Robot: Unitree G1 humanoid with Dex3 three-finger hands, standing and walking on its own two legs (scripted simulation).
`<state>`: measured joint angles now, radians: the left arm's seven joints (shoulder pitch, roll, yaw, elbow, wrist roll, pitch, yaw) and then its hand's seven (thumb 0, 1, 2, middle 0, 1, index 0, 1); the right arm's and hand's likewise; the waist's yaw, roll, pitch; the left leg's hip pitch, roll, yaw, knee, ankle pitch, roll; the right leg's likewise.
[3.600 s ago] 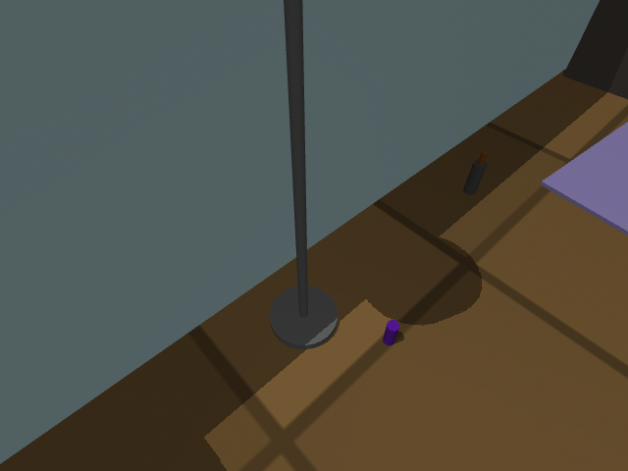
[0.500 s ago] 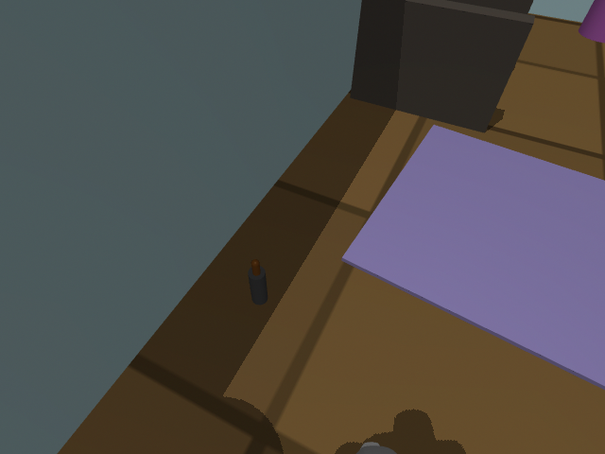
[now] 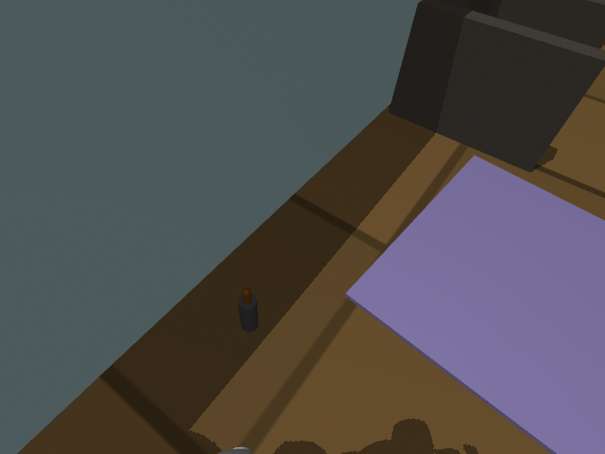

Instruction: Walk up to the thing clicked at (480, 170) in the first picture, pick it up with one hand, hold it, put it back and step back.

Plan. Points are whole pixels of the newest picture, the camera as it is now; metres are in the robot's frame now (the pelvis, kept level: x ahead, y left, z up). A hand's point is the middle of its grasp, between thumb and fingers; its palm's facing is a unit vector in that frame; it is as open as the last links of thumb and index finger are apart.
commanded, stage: walk up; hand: left
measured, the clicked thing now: (248, 308) +0.64 +0.18 -0.64
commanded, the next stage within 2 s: none
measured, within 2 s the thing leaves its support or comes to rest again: neither
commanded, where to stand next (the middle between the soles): +0.25 -0.07 m, yaw +2 degrees
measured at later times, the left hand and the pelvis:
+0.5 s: hand (183, 442) +0.16 +0.17 -0.11, palm faces +0.00 -0.88 -0.48, open 7.3 cm; pelvis +0.12 -0.12 +0.00, yaw +0 degrees
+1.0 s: hand out of the picture +0.15 +0.21 -0.15, palm faces +0.06 -0.89 -0.45, open 7.3 cm; pelvis +0.13 -0.09 -0.01, yaw +7 degrees
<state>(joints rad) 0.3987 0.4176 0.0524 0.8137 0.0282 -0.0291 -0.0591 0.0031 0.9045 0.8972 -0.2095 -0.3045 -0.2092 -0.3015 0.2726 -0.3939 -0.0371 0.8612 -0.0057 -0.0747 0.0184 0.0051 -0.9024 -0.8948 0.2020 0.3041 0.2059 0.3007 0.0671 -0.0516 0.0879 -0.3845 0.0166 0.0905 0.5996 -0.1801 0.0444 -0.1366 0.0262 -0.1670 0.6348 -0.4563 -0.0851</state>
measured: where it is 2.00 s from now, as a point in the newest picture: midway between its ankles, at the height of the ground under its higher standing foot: outside the picture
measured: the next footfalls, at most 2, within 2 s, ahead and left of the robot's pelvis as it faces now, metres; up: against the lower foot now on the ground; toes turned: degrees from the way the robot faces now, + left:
right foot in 0.38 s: +0.23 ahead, -0.20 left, +0.00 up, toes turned +4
left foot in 0.88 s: +0.18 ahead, +0.05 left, +0.00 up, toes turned +7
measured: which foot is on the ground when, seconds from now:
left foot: down 0.00-0.38, up 0.40-0.86, down 0.88-1.00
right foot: down 0.00-0.02, up 0.04-0.36, down 0.38-1.00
